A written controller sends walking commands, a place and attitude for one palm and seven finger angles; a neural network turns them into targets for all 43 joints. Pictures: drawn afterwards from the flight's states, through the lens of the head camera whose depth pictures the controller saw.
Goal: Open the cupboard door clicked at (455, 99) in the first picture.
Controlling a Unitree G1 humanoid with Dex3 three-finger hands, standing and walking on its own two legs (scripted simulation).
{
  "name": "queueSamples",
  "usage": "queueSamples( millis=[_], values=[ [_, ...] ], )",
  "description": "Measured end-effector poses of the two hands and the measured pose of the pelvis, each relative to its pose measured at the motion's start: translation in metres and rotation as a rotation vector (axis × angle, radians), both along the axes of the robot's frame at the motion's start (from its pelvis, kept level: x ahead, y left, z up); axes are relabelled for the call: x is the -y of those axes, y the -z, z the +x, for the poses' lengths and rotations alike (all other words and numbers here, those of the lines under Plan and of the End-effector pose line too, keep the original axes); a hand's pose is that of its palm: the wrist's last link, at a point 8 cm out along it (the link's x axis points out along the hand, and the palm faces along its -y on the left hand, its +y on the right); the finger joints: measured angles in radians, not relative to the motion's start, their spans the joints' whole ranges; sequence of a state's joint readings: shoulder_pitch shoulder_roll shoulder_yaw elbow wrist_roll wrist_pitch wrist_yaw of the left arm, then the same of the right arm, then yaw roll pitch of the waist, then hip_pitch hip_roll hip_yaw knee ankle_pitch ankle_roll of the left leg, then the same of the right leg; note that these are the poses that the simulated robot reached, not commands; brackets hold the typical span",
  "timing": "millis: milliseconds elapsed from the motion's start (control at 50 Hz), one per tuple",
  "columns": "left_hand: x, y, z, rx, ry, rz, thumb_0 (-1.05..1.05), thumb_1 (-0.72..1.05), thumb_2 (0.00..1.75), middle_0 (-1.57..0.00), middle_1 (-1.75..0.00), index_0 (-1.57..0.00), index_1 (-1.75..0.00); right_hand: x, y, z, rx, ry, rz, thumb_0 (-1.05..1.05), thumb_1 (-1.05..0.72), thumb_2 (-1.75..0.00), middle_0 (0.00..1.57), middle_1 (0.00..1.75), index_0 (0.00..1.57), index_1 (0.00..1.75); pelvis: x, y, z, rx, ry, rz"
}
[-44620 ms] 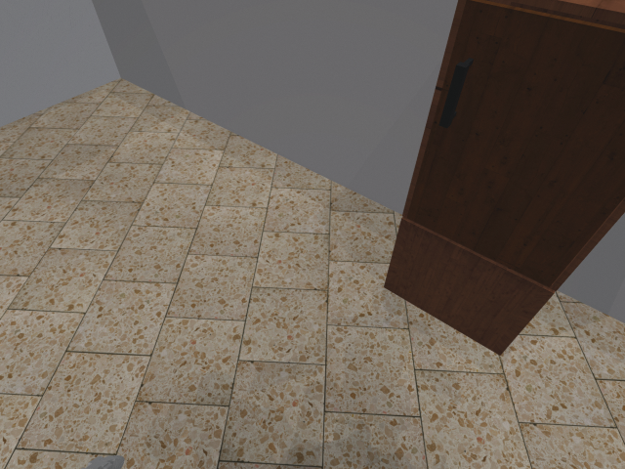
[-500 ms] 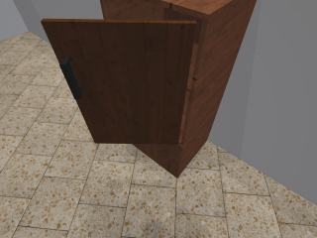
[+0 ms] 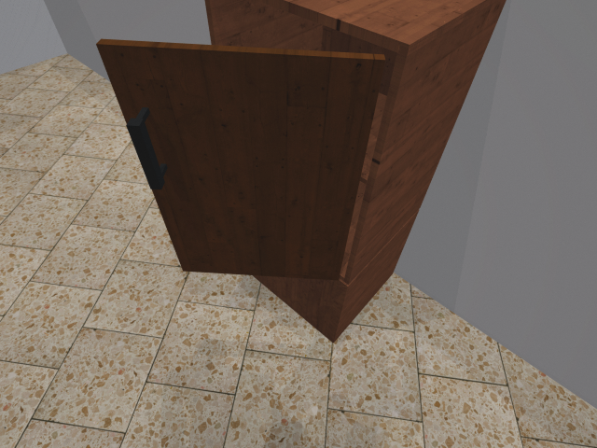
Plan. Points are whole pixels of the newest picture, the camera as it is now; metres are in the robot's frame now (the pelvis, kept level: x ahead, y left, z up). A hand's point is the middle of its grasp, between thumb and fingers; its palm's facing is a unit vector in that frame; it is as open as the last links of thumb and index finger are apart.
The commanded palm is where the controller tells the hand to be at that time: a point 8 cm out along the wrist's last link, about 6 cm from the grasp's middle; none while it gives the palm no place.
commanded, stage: come to a stop and stand still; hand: left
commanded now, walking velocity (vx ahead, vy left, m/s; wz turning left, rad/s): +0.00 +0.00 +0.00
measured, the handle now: (150, 149) +0.55 +0.30 +0.08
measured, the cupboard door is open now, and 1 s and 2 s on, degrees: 39 39 39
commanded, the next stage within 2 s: look again from close up in 0.84 s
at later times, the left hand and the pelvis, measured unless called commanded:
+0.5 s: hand out of the picture +0.00 +0.18 -0.18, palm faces +0.04 -0.98 -0.17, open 7.4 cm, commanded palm none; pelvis +0.01 +0.01 +0.00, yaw +0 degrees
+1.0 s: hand out of the picture -0.01 +0.18 -0.18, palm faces +0.03 -0.99 -0.17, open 7.4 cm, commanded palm none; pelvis +0.00 +0.02 +0.00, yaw +0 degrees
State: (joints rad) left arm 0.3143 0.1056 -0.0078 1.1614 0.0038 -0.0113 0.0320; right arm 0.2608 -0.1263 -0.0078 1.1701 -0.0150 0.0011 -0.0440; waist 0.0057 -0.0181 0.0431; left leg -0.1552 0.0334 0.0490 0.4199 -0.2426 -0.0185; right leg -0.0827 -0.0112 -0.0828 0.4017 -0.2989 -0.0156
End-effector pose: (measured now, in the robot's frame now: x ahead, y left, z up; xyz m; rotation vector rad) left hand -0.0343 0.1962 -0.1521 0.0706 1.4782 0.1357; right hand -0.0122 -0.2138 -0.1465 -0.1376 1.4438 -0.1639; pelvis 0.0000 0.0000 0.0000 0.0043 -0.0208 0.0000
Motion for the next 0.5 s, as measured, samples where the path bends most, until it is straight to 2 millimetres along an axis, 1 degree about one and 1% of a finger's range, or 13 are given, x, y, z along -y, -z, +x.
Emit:
queueSamples(
  millis=[140, 380, 500],
  values=[
    [-0.001, 0.002, 0.011, 0.019, 0.003, -0.006, 0.01, 0.91, 0.9, -0.2, -0.3, -0.2, -0.3, -0.003, -0.001, 0.004, 0.004, -0.002, -0.008, 0.0, -0.92, -0.9, 0.2, 0.3, 0.2, 0.3, -0.003, 0.0, 0.004, 0.0, -0.002, 0.0],
    [-0.023, -0.001, 0.028, 0.044, 0.015, 0.035, 0.01, 0.91, 0.9, -0.19, -0.3, -0.2, -0.3, -0.014, 0.0, 0.004, -0.007, 0.005, 0.005, 0.0, -0.91, -0.9, 0.2, 0.3, 0.2, 0.3, -0.01, 0.0, 0.011, -0.002, -0.002, 0.001],
    [-0.03, -0.002, 0.034, 0.053, 0.018, 0.046, 0.01, 0.91, 0.9, -0.19, -0.3, -0.2, -0.3, -0.018, 0.0, 0.004, -0.009, 0.004, 0.009, 0.0, -0.91, -0.9, 0.2, 0.3, 0.2, 0.3, -0.013, 0.0, 0.012, -0.001, -0.003, 0.002]
  ],
)
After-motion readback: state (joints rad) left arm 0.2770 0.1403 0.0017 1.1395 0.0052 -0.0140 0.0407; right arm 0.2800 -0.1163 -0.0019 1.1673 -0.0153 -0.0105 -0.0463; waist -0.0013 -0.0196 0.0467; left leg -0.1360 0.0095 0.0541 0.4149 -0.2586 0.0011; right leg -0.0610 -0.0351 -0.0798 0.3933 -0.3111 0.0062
